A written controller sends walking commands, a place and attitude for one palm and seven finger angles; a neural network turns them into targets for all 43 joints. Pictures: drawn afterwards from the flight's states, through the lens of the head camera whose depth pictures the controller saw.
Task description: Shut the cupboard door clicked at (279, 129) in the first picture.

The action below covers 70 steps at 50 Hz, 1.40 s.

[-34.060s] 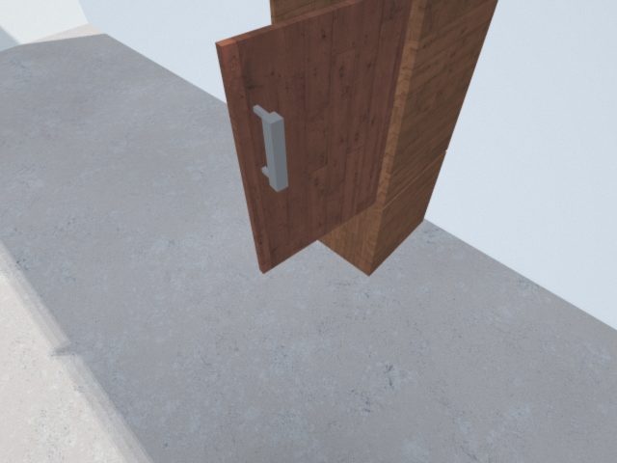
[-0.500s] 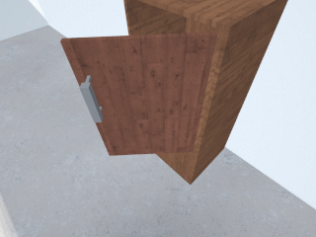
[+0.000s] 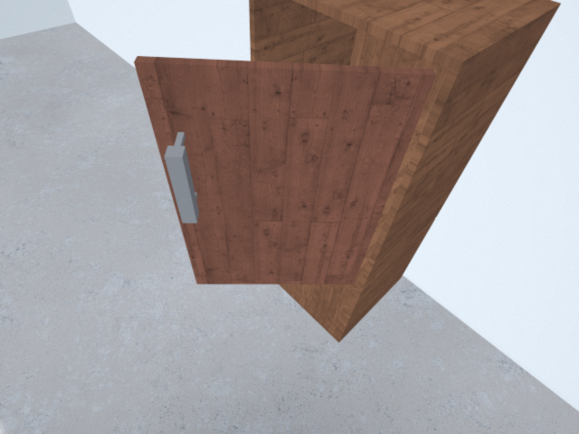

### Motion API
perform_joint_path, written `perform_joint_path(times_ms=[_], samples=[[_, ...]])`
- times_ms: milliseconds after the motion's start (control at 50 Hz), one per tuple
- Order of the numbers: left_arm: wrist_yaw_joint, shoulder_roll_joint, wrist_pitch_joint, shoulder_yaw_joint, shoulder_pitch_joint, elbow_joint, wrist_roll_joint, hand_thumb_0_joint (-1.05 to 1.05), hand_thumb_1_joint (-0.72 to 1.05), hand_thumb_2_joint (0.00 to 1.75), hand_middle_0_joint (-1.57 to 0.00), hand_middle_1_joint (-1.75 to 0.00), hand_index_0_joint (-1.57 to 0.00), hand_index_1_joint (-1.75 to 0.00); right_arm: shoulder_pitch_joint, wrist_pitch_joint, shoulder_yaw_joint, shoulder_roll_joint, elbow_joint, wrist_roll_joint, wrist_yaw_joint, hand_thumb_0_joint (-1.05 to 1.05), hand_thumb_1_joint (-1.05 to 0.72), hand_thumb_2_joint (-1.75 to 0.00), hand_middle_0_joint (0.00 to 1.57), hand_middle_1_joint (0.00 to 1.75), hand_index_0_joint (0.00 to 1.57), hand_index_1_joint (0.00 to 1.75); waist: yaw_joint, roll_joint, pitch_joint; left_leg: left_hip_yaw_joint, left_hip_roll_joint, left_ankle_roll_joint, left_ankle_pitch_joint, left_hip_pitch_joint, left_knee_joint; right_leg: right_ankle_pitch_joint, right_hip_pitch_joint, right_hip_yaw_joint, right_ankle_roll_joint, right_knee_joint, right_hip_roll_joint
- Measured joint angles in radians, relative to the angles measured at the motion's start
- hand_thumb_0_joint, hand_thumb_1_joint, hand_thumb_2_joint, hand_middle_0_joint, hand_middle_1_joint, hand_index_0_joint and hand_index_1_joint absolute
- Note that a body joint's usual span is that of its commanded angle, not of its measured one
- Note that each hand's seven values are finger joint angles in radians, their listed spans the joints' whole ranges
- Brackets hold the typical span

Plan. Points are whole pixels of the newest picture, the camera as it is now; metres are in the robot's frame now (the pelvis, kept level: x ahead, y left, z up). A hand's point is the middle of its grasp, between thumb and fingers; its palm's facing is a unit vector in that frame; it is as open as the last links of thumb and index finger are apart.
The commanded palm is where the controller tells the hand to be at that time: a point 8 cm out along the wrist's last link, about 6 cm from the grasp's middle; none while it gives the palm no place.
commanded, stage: come to a stop and stand still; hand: left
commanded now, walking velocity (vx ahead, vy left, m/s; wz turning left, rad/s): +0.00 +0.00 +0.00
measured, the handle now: (185, 178) +0.49 +0.21 +0.06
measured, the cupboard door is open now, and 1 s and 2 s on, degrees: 48 48 48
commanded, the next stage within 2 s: look again from close up in 0.02 s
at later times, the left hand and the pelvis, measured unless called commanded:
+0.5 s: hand out of the picture -0.04 +0.17 -0.18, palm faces +0.01 -0.98 -0.21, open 7.4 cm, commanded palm none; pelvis -0.05 -0.01 -0.01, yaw +1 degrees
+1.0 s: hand out of the picture -0.10 +0.16 -0.20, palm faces +0.07 -0.99 -0.13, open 7.4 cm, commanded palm none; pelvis -0.04 +0.00 -0.02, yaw +3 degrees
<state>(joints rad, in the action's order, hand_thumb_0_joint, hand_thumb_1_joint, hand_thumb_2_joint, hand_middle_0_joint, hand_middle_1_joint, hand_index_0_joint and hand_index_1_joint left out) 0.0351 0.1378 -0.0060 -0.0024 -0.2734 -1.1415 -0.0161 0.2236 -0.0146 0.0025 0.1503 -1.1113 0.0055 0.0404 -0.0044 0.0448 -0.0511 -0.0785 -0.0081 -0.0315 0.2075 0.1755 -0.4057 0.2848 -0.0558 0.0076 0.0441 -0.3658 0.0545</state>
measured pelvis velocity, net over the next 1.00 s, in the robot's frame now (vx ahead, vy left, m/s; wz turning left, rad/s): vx -0.04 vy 0.00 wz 0.05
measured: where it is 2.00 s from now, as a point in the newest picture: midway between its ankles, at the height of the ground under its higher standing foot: outside the picture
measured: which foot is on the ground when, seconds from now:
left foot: down 0.00-1.00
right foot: down 0.00-1.00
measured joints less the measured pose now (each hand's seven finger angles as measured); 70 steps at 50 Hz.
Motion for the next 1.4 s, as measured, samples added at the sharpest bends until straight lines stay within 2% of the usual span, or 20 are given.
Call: perform_joint_path(times_ms=[120, 220, 320, 540, 720, 820, 880, 940, 1000, 1060, 1100, 1160, 1180, 1220, 1260, 1300, 1340, 1400], samples=[[0.003, 0.026, -0.001, 0.005, 0.012, 0.007, 0.002, 0.00, 0.91, 0.90, -0.20, -0.30, -0.20, -0.30, 0.036, 0.007, -0.005, -0.006, -0.021, 0.001, -0.006, 0.00, -0.92, -0.89, 0.20, 0.30, 0.20, 0.30, 0.010, -0.007, -0.004, 0.000, -0.003, 0.001, -0.008, -0.009, 0.014, -0.002, 0.004, 0.000, 0.000, 0.003, 0.003], [0.026, 0.028, 0.039, -0.009, 0.016, 0.048, -0.004, 0.00, 0.91, 0.90, -0.20, -0.30, -0.20, -0.30, 0.058, -0.014, -0.006, 0.013, 0.030, 0.005, -0.017, 0.00, -0.91, -0.89, 0.20, 0.30, 0.20, 0.30, 0.027, -0.053, -0.028, 0.015, 0.009, -0.001, 0.020, 0.069, -0.088, 0.019, -0.057, 0.013, -0.003, -0.076, -0.008], [0.025, 0.036, 0.028, -0.008, 0.004, 0.075, 0.000, 0.00, 0.91, 0.90, -0.20, -0.30, -0.20, -0.30, 0.065, 0.000, -0.004, 0.017, 0.045, 0.005, -0.021, 0.00, -0.91, -0.89, 0.20, 0.30, 0.20, 0.30, 0.027, -0.071, -0.008, 0.024, 0.012, -0.001, 0.030, 0.085, -0.137, 0.041, -0.075, 0.020, -0.005, -0.139, -0.009], [0.005, 0.033, 0.008, -0.019, -0.048, 0.103, -0.005, 0.00, 0.91, 0.90, -0.20, -0.30, -0.20, -0.30, 0.053, 0.022, 0.007, 0.026, 0.075, 0.010, -0.040, 0.01, -0.91, -0.89, 0.20, 0.30, 0.20, 0.30, 0.018, -0.041, 0.038, 0.022, 0.017, 0.007, -0.025, 0.109, -0.109, 0.015, -0.126, 0.015, -0.022, -0.166, -0.015], [-0.001, 0.029, 0.006, -0.016, -0.100, 0.092, -0.007, 0.00, 0.91, 0.90, -0.20, -0.30, -0.20, -0.30, 0.079, 0.024, 0.008, 0.016, 0.058, 0.009, -0.039, 0.00, -0.91, -0.89, 0.20, 0.30, 0.20, 0.30, 0.006, -0.018, 0.045, 0.036, 0.023, 0.012, -0.051, 0.136, -0.088, -0.012, -0.149, 0.027, -0.029, -0.141, -0.025], [-0.007, 0.029, 0.003, -0.006, -0.129, 0.082, -0.010, 0.00, 0.91, 0.90, -0.20, -0.30, -0.20, -0.30, 0.105, 0.035, 0.008, 0.004, 0.044, 0.014, -0.043, 0.00, -0.91, -0.89, 0.20, 0.30, 0.20, 0.30, 0.003, -0.010, 0.056, 0.055, 0.016, 0.009, 0.056, 0.163, -0.130, 0.055, -0.157, 0.039, -0.040, -0.151, -0.024], [-0.010, 0.031, 0.005, 0.005, -0.143, 0.079, -0.007, 0.00, 0.91, 0.90, -0.20, -0.30, -0.20, -0.30, 0.116, 0.036, 0.009, -0.003, 0.043, 0.015, -0.044, 0.00, -0.90, -0.89, 0.20, 0.30, 0.20, 0.30, 0.002, -0.003, 0.050, 0.062, 0.012, 0.005, 0.099, 0.183, -0.179, 0.048, -0.158, 0.048, -0.039, -0.166, -0.020], [-0.013, 0.033, 0.001, 0.011, -0.152, 0.067, -0.006, 0.00, 0.91, 0.90, -0.20, -0.30, -0.20, -0.30, 0.127, 0.024, 0.011, -0.010, 0.041, 0.016, -0.043, 0.00, -0.90, -0.89, 0.20, 0.30, 0.20, 0.30, 0.004, 0.008, 0.043, 0.058, 0.009, -0.001, 0.048, 0.179, -0.198, 0.070, -0.159, 0.050, -0.037, -0.210, -0.012], [-0.016, 0.033, -0.007, 0.012, -0.152, 0.063, -0.012, 0.00, 0.91, 0.90, -0.20, -0.30, -0.20, -0.30, 0.138, 0.010, 0.015, -0.020, 0.042, 0.018, -0.039, 0.00, -0.90, -0.89, 0.20, 0.30, 0.20, 0.30, 0.008, 0.008, 0.050, 0.049, 0.007, -0.014, 0.023, 0.172, -0.202, 0.178, -0.193, 0.045, -0.068, -0.316, -0.018], [-0.020, 0.030, -0.004, 0.015, -0.129, 0.073, -0.016, 0.00, 0.91, 0.90, -0.20, -0.30, -0.19, -0.30, 0.137, 0.002, 0.016, -0.030, 0.043, 0.019, -0.039, 0.00, -0.90, -0.89, 0.20, 0.30, 0.20, 0.30, 0.014, 0.002, 0.050, 0.041, 0.004, -0.026, 0.024, 0.151, -0.156, 0.202, -0.259, 0.053, -0.090, -0.453, -0.030], [-0.024, 0.023, 0.007, 0.017, -0.110, 0.088, -0.014, 0.00, 0.91, 0.90, -0.20, -0.30, -0.19, -0.30, 0.136, -0.003, 0.015, -0.032, 0.040, 0.019, -0.039, 0.00, -0.90, -0.89, 0.20, 0.30, 0.20, 0.30, 0.015, -0.012, 0.048, 0.045, 0.004, -0.026, 0.007, 0.138, -0.121, 0.181, -0.265, 0.068, -0.091, -0.427, -0.036], [-0.025, 0.016, 0.040, 0.018, -0.099, 0.117, -0.011, 0.00, 0.91, 0.90, -0.20, -0.30, -0.19, -0.30, 0.137, -0.004, 0.013, -0.035, 0.034, 0.015, -0.038, 0.00, -0.90, -0.89, 0.20, 0.30, 0.20, 0.30, 0.006, -0.017, 0.052, 0.043, -0.002, -0.016, 0.021, 0.139, -0.129, 0.117, -0.195, 0.073, -0.089, -0.212, -0.042], [-0.022, 0.014, 0.051, 0.020, -0.098, 0.123, -0.012, 0.00, 0.91, 0.90, -0.20, -0.30, -0.19, -0.30, 0.135, -0.002, 0.013, -0.037, 0.033, 0.011, -0.038, 0.00, -0.90, -0.89, 0.20, 0.30, 0.20, 0.30, -0.002, -0.012, 0.054, 0.037, -0.004, -0.013, 0.066, 0.155, -0.169, 0.049, -0.187, 0.066, -0.087, -0.175, -0.039], [-0.016, 0.000, 0.058, 0.022, -0.094, 0.119, -0.011, 0.00, 0.91, 0.90, -0.20, -0.30, -0.19, -0.30, 0.124, 0.010, 0.020, -0.031, 0.027, 0.012, -0.044, 0.00, -0.90, -0.89, 0.20, 0.30, 0.20, 0.30, -0.006, -0.031, 0.053, 0.039, 0.011, -0.013, 0.164, 0.202, -0.311, 0.019, -0.172, 0.083, -0.081, -0.175, -0.048], [-0.013, -0.013, 0.062, 0.023, -0.105, 0.113, -0.011, 0.00, 0.91, 0.90, -0.20, -0.30, -0.19, -0.30, 0.112, 0.016, 0.028, -0.022, 0.028, 0.016, -0.050, 0.01, -0.91, -0.89, 0.20, 0.30, 0.20, 0.30, -0.005, -0.041, 0.062, 0.033, 0.022, -0.010, 0.177, 0.253, -0.446, 0.028, -0.136, 0.099, -0.077, -0.138, -0.053], [-0.008, -0.023, 0.067, 0.022, -0.121, 0.105, -0.013, 0.00, 0.91, 0.90, -0.20, -0.30, -0.19, -0.30, 0.095, 0.019, 0.035, -0.009, 0.032, 0.020, -0.050, 0.02, -0.92, -0.89, 0.20, 0.30, 0.20, 0.30, -0.005, -0.038, 0.065, 0.016, 0.034, -0.004, 0.159, 0.285, -0.506, 0.026, -0.099, 0.103, -0.070, -0.092, -0.051], [-0.008, -0.027, 0.067, 0.020, -0.132, 0.094, -0.016, 0.00, 0.91, 0.90, -0.20, -0.30, -0.20, -0.30, 0.076, 0.012, 0.040, -0.001, 0.048, 0.015, -0.053, 0.02, -0.92, -0.89, 0.20, 0.30, 0.20, 0.30, -0.005, -0.022, 0.058, -0.005, 0.045, 0.000, 0.149, 0.287, -0.459, 0.023, -0.072, 0.099, -0.062, -0.064, -0.044], [-0.013, -0.026, 0.060, 0.018, -0.143, 0.078, -0.017, 0.00, 0.91, 0.90, -0.20, -0.30, -0.20, -0.30, 0.045, -0.012, 0.039, 0.002, 0.076, 0.012, -0.054, 0.02, -0.92, -0.89, 0.20, 0.30, 0.20, 0.30, -0.009, 0.000, 0.037, -0.029, 0.049, 0.003, 0.080, 0.237, -0.277, 0.050, -0.051, 0.093, -0.044, -0.076, -0.033]])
